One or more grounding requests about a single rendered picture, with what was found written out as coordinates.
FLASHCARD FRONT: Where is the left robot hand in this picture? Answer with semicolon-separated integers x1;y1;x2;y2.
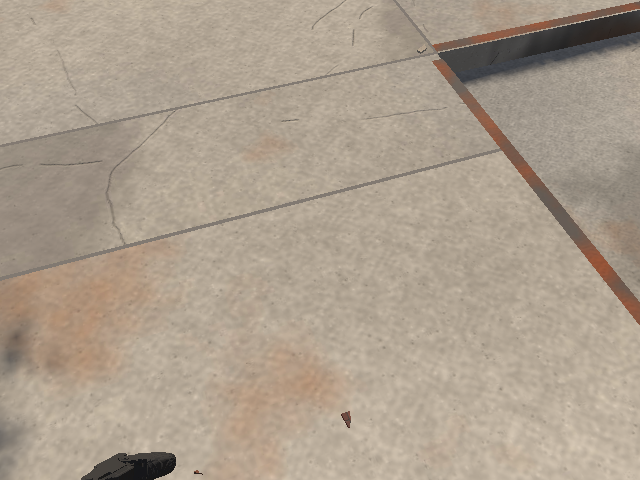
81;452;176;480

